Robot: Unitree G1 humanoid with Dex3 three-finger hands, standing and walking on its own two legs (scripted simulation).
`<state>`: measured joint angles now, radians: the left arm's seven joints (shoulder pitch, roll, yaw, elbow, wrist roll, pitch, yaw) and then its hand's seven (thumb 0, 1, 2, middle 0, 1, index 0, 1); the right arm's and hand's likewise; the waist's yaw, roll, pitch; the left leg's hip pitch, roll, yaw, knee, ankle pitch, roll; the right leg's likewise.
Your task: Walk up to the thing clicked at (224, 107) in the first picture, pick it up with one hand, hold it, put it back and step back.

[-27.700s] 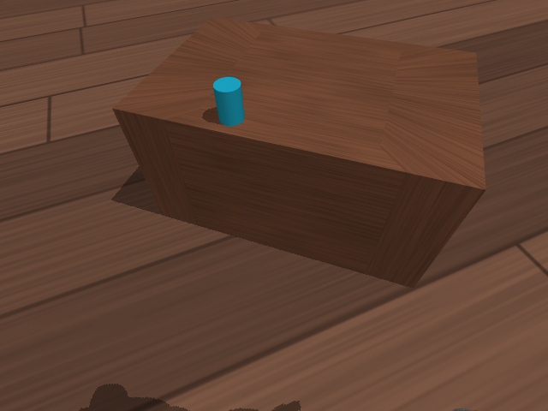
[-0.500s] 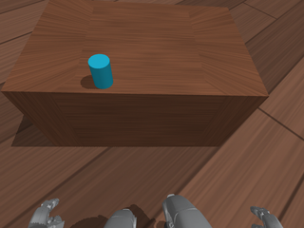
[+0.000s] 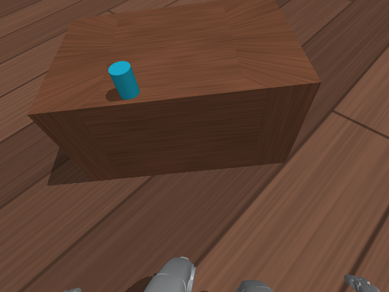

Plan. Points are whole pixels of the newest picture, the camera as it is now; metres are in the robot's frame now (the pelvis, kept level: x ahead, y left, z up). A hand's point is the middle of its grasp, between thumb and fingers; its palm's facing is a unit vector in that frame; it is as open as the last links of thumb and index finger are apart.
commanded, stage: step back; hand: left
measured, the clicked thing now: (124, 80) +0.81 +0.32 -0.11
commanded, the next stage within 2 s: stand in 1.66 s
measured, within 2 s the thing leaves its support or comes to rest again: neither
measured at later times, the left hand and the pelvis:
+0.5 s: hand out of the picture -0.09 +0.24 -0.16, palm faces +0.04 -0.92 -0.40, open 7.4 cm; pelvis -0.17 -0.03 -0.02, yaw +2 degrees
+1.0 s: hand out of the picture -0.22 +0.26 -0.14, palm faces +0.09 -0.91 -0.41, open 7.4 cm; pelvis -0.24 -0.03 +0.00, yaw +5 degrees
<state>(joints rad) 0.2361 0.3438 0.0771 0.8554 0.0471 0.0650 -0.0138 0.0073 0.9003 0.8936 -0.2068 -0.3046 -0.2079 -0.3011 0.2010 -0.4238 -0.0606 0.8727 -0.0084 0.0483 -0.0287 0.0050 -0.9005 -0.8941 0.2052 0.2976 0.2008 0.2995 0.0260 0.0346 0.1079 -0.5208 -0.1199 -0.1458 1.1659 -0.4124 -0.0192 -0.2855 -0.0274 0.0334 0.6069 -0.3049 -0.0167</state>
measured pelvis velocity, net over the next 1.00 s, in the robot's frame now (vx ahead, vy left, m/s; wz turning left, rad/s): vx -0.24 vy -0.03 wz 0.09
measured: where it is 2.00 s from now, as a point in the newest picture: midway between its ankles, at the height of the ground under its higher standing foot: outside the picture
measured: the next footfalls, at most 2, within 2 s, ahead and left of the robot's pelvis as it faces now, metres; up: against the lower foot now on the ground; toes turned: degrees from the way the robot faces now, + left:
left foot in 0.18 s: -0.06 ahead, +0.12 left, +0.00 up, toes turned +4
right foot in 0.50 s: -0.16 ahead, -0.16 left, +0.00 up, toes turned +4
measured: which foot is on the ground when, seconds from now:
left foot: up 0.00-0.16, down 0.18-0.52, up 0.54-0.78, down 0.80-1.00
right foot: down 0.00-0.20, up 0.22-0.48, down 0.50-0.84, up 0.86-1.00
